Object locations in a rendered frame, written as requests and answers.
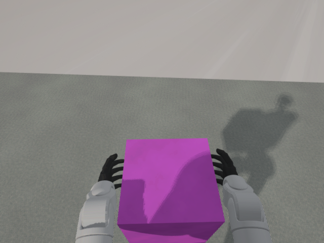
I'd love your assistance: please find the robot right forearm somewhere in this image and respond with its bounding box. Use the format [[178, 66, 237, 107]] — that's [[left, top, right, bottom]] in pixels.
[[223, 175, 272, 243]]

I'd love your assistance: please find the robot left forearm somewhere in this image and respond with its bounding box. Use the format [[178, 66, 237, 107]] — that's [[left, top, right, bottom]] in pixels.
[[75, 180, 117, 243]]

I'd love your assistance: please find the carton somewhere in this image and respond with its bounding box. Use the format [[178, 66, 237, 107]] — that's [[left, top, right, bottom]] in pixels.
[[117, 138, 225, 243]]

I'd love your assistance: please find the robot left hand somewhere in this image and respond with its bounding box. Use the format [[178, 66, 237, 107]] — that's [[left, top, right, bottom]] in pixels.
[[98, 153, 124, 189]]

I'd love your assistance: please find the robot right hand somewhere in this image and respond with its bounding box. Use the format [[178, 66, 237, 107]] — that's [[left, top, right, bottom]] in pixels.
[[211, 148, 238, 185]]

